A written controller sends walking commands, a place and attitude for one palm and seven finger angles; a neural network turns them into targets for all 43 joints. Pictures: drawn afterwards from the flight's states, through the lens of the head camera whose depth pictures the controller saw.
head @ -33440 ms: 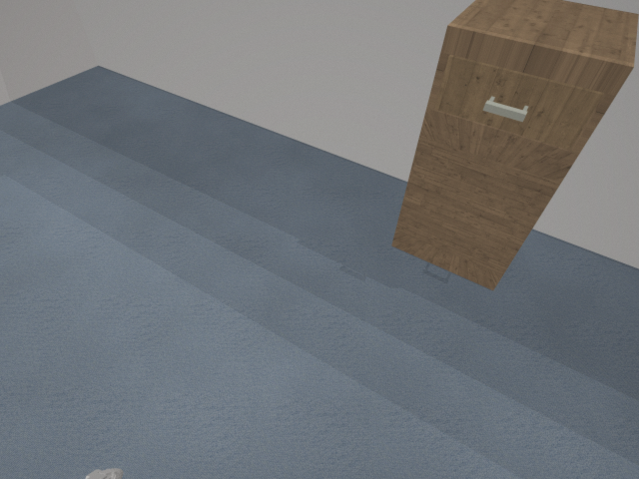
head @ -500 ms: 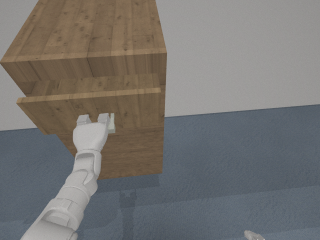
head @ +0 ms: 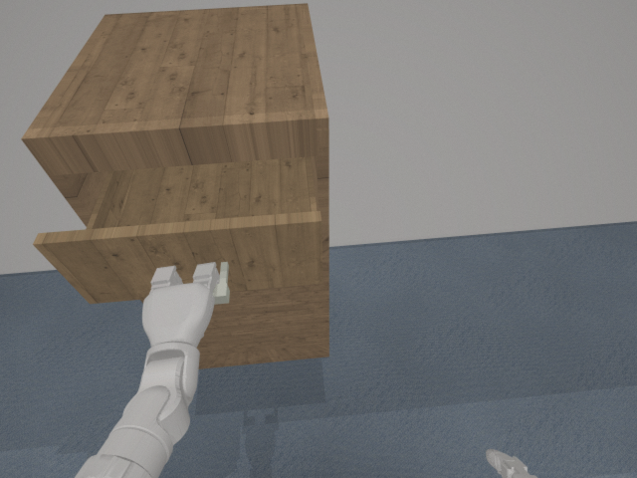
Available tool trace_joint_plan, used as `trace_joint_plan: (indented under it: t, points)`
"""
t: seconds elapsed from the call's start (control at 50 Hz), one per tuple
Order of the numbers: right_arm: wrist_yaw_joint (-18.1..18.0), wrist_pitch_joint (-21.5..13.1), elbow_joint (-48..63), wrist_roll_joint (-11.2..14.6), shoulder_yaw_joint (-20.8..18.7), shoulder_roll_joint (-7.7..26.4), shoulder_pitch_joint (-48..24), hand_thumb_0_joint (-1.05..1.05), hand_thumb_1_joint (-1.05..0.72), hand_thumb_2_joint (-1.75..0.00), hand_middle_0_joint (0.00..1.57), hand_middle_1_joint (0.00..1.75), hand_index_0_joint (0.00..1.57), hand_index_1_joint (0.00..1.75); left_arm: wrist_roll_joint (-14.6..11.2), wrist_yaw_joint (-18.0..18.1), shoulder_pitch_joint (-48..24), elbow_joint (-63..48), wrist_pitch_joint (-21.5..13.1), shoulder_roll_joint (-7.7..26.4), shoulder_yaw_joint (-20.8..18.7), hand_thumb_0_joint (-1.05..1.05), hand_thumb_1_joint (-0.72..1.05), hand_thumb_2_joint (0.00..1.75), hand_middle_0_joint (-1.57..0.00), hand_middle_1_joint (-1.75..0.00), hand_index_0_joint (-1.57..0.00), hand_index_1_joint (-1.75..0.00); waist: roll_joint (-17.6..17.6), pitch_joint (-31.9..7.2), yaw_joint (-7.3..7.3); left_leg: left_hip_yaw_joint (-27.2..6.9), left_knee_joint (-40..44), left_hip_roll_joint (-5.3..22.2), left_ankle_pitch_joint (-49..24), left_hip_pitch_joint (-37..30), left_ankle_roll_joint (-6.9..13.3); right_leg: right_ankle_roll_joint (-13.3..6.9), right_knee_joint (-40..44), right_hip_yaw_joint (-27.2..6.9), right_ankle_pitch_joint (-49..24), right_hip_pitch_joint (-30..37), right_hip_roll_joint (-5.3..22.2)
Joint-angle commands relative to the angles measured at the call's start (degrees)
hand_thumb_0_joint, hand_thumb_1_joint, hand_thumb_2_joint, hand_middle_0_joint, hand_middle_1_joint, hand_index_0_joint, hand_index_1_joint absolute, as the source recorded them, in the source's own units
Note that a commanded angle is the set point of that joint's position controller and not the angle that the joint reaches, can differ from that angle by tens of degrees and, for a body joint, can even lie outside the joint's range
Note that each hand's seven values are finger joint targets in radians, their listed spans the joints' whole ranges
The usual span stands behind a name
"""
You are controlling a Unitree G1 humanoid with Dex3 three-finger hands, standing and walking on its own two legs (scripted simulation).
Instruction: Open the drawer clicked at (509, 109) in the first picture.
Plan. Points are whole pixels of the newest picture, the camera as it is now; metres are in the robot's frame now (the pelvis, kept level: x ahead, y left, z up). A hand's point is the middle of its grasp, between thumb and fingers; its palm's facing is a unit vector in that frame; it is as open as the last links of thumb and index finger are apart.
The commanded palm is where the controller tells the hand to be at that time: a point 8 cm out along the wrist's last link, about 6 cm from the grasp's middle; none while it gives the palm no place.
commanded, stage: pull the drawer open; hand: left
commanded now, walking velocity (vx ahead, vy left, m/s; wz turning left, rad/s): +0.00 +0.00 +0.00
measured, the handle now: (192, 284) +0.39 +0.20 -0.01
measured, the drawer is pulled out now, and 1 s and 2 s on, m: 0.14 0.26 0.30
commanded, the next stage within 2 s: open the thumb to release the handle in 1.50 s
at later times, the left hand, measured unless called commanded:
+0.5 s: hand (188, 373) +0.26 +0.18 -0.03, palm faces +0.00 -0.10 -1.00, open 5.7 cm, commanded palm +0.22 +0.19 +0.03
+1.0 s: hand (183, 420) +0.21 +0.18 -0.03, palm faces +0.00 -0.12 -0.99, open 5.8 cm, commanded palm +0.16 +0.18 +0.03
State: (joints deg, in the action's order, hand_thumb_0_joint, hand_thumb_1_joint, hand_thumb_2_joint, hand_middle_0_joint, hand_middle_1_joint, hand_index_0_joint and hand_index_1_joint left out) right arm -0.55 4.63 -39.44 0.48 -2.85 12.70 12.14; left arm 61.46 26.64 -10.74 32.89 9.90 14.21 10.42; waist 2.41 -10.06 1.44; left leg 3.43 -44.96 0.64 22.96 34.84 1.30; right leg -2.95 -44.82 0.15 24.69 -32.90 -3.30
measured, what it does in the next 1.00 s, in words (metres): stands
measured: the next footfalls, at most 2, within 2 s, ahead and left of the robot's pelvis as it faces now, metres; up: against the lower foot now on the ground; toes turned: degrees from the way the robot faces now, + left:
none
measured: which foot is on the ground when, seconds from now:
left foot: down 0.00-1.00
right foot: down 0.00-1.00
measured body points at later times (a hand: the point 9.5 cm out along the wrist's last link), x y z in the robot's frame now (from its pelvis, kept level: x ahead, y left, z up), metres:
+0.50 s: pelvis -0.01 +0.00 +0.00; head +0.01 -0.02 +0.45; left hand +0.26 +0.19 +0.03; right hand +0.17 -0.24 -0.11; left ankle -0.01 +0.11 -0.71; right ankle -0.03 -0.09 -0.71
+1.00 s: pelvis -0.01 -0.01 +0.00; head +0.00 -0.04 +0.45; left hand +0.20 +0.18 +0.03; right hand +0.18 -0.24 -0.10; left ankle -0.01 +0.11 -0.71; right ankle -0.03 -0.09 -0.71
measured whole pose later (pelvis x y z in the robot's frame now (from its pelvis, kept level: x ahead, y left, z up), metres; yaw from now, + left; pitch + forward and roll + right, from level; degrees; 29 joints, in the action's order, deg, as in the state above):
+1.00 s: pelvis -0.01 -0.01 +0.00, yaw +0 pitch +8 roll +1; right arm 1.4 3.7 -36.0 -0.6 -1.4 12.2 7.1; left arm 62.9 27.7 16.6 8.5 8.8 13.6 13.1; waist 2.2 -8.9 -1.6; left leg 3.6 -45.9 0.7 22.8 31.4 0.4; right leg -3.9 -47.5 -0.1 25.5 -30.4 -3.4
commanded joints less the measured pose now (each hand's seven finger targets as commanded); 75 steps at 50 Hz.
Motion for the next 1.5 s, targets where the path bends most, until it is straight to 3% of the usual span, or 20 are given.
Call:
trace_joint_plan:
  t: [0.0,0.08,0.1,0.12,0.26,0.32,0.36,0.48,0.6,0.64,0.66,0.72,0.74,0.82,0.92,1.12,1.24,1.26,1.28,1.48]
  points:
    - [-0.44,-2.43,8.33,0.05,-2.14,6.89,-4.24,0.00,-0.90,-0.90,0.20,0.30,0.20,0.30,-0.53,2.61,-5.64,-11.62,1.04,7.87,-5.18,0.00,0.90,0.90,-0.40,-1.35,-0.40,-1.35,-3.44,-14.66,-2.76,-1.31,3.12,-2.95,-22.42,-9.62,0.34,0.87,5.02,-1.87,-32.54,9.69,0.18]
    - [-0.44,-2.70,8.37,0.16,-2.13,6.87,-5.05,0.00,-0.90,-0.90,0.20,0.30,0.20,0.30,-0.46,2.44,-5.38,-13.01,1.02,7.38,-4.58,0.00,0.90,0.90,-0.40,-1.35,-0.40,-1.35,-3.39,-12.79,-2.26,-1.34,3.15,-2.92,-21.53,-9.82,0.39,0.88,5.30,-2.00,-31.65,8.73,0.20]
    - [-0.45,-2.75,8.54,0.02,-2.06,6.83,-5.44,0.00,-0.90,-0.90,0.20,0.30,0.20,0.30,-0.09,2.57,-3.96,-13.44,0.90,8.62,-5.88,0.00,0.90,0.90,-0.40,-1.35,-0.40,-1.35,-3.41,-13.99,-3.07,-1.36,3.09,-2.95,-21.85,-9.89,0.31,0.88,5.02,-2.38,-31.82,9.27,0.19]
    - [-0.39,-2.77,9.00,-0.02,-2.06,6.68,-5.60,0.00,-0.90,-0.90,0.20,0.30,0.20,0.30,-0.32,2.48,-0.99,-13.75,1.15,7.45,-5.09,0.00,0.90,0.90,-0.40,-1.35,-0.40,-1.35,-3.02,-13.71,-3.31,-1.18,3.26,-3.10,-21.73,-9.88,0.25,0.84,5.15,-2.37,-32.67,9.88,0.28]
    - [0.08,-2.85,10.27,-0.11,-1.77,6.45,-7.83,0.00,-0.90,-0.90,0.20,0.30,0.20,0.30,-0.22,2.62,6.20,-20.12,0.90,8.71,-6.35,0.00,0.90,0.90,-0.40,-1.35,-0.40,-1.35,-3.28,-14.18,-4.28,-1.14,3.27,-3.17,-23.30,-10.59,-0.02,0.90,4.61,-3.31,-37.45,11.55,0.62]
    - [0.32,-2.92,10.50,-0.08,-1.68,6.29,-8.49,0.00,-0.90,-0.90,0.20,0.30,0.20,0.30,-0.09,2.78,8.89,-20.82,1.34,6.71,-4.63,0.00,0.90,0.90,-0.40,-1.35,-0.40,-1.35,-4.04,-11.39,-3.78,-1.47,3.58,-3.18,-21.57,-10.04,0.00,0.82,4.93,-2.86,-34.18,10.20,0.39]
    - [0.47,-3.01,10.82,-0.26,-1.51,6.29,-9.25,0.00,-0.90,-0.90,0.20,0.30,0.20,0.30,0.36,3.21,9.18,-23.39,1.26,7.51,-5.08,0.00,0.90,0.90,-0.40,-1.35,-0.40,-1.35,-2.56,-12.24,-4.34,-1.41,3.59,-3.00,-21.89,-11.12,-0.02,0.69,4.88,-2.89,-32.93,9.80,0.33]
    - [0.46,-2.92,10.90,-0.34,-1.41,5.96,-10.35,0.00,-0.90,-0.90,0.20,0.30,0.20,0.30,0.94,3.58,10.78,-24.45,1.85,5.72,-3.14,0.00,0.90,0.90,-0.40,-1.35,-0.40,-1.35,-3.03,-8.88,-3.70,-2.06,3.71,-2.90,-19.32,-11.33,0.06,0.34,5.29,-2.21,-26.38,7.15,-0.17]
    - [0.40,-3.14,11.44,-0.49,-0.77,5.61,-11.85,0.00,-0.90,-0.90,0.20,0.30,0.20,0.30,1.06,3.40,12.96,-26.85,1.56,5.55,-2.52,0.00,0.90,0.90,-0.40,-1.35,-0.40,-1.35,-3.02,-9.64,-4.69,-2.11,3.66,-3.06,-18.06,-11.30,0.00,0.43,5.21,-2.75,-25.46,7.49,0.09]
    - [0.48,-3.07,11.27,-0.45,-0.94,5.81,-11.54,0.00,-0.90,-0.90,0.20,0.30,0.20,0.30,0.59,3.05,13.52,-27.04,1.52,5.32,-2.32,0.00,0.90,0.90,-0.40,-1.35,-0.40,-1.35,-3.63,-8.80,-4.18,-2.27,3.87,-2.98,-17.97,-11.42,-0.01,0.25,5.56,-2.73,-25.71,7.80,0.14]
    - [0.55,-3.23,11.63,-0.54,-0.72,5.55,-12.13,0.00,-0.90,-0.90,0.20,0.30,0.20,0.30,0.90,3.10,14.83,-27.86,1.25,5.56,-2.44,0.00,0.90,0.90,-0.40,-1.35,-0.40,-1.35,-3.85,-9.37,-4.84,-2.08,3.63,-3.05,-18.28,-11.45,0.10,0.47,5.37,-3.11,-26.50,8.04,0.26]
    - [0.97,-3.31,12.45,-0.53,-0.82,5.22,-12.35,0.00,-0.90,-0.90,0.20,0.30,0.20,0.30,0.34,2.88,18.69,-30.52,0.80,3.91,-0.75,0.00,0.90,0.90,-0.40,-1.35,-0.40,-1.35,-3.30,-9.62,-4.90,-2.08,3.48,-3.11,-18.77,-11.70,0.04,0.39,5.04,-3.07,-27.96,8.61,0.43]
    - [1.03,-3.31,12.41,-0.57,-0.75,5.35,-12.46,0.00,-0.90,-0.90,0.20,0.30,0.20,0.30,0.16,2.85,20.44,-30.20,0.68,5.35,-2.39,0.00,0.90,0.90,-0.40,-1.35,-0.40,-1.35,-3.90,-9.49,-5.09,-2.15,3.51,-3.18,-18.98,-11.39,-0.10,0.30,5.16,-3.52,-29.68,9.48,0.49]
    - [1.37,-3.44,12.91,-0.71,-0.48,5.12,-13.12,0.00,-0.90,-0.90,0.20,0.30,0.20,0.30,0.49,3.21,23.83,-32.30,0.05,4.95,-2.05,0.00,0.90,0.90,-0.40,-1.35,-0.40,-1.35,-4.36,-6.58,-4.85,-2.22,3.32,-3.35,-16.43,-9.77,-0.06,0.53,5.24,-3.87,-27.50,7.83,0.64]
    - [1.70,-3.68,13.12,-0.99,-0.53,4.83,-13.53,0.00,-0.90,-0.90,0.20,0.30,0.20,0.30,1.30,4.23,26.55,-35.35,-0.39,4.67,-1.79,0.00,0.90,0.90,-0.40,-1.35,-0.40,-1.35,-2.29,-7.45,-5.14,-2.26,2.61,-3.33,-16.40,-10.39,-0.12,0.21,4.55,-4.13,-26.57,6.99,0.45]
    - [2.03,-3.98,13.83,-1.05,-0.23,4.53,-14.49,0.00,-0.90,-0.90,0.20,0.30,0.20,0.30,0.92,4.62,34.03,-37.89,-1.27,5.13,-2.42,0.00,0.90,0.90,-0.40,-1.35,-0.40,-1.35,-5.10,-5.38,-5.63,-2.60,1.70,-3.52,-14.22,-8.89,0.03,0.35,4.58,-4.87,-24.98,6.03,0.50]
    - [1.91,-3.99,13.97,-1.17,0.10,4.63,-14.74,0.00,-0.90,-0.90,0.20,0.30,0.20,0.30,0.85,4.64,35.14,-39.32,-1.82,5.91,-3.29,0.00,0.90,0.90,-0.40,-1.35,-0.40,-1.35,-4.11,-5.57,-5.83,-2.78,1.77,-3.64,-13.18,-8.65,-0.13,0.11,4.68,-5.73,-23.72,6.24,0.49]
    - [2.08,-4.30,14.64,-1.33,0.28,4.34,-15.11,0.00,-0.90,-0.90,0.20,0.30,0.20,0.30,1.08,4.67,37.07,-40.29,-2.00,5.65,-2.70,0.00,0.90,0.90,-0.40,-1.35,-0.40,-1.35,-3.90,-5.73,-6.55,-2.44,1.41,-3.69,-13.06,-8.83,-0.02,0.34,4.66,-5.60,-22.98,5.84,0.64]
    - [2.06,-4.17,14.18,-1.08,0.14,4.36,-14.98,0.00,-0.90,-0.90,0.20,0.30,0.20,0.30,0.82,4.57,37.12,-39.66,-2.08,5.61,-2.71,0.00,0.90,0.90,-0.40,-1.35,-0.40,-1.35,-4.12,-4.68,-6.02,-2.64,1.57,-3.67,-12.66,-8.32,0.00,0.24,4.77,-5.80,-23.08,5.62,0.60]
    - [3.29,-4.61,15.62,-1.26,0.44,4.11,-14.62,0.00,-0.90,-0.90,0.20,0.30,0.20,0.30,-0.05,4.48,48.68,-43.19,-4.39,5.77,-3.61,0.00,0.90,0.90,-0.40,-1.35,-0.40,-1.35,-3.86,-4.82,-7.12,-2.73,0.17,-3.73,-13.97,-6.59,-0.20,0.15,2.92,-6.60,-28.08,6.25,0.75]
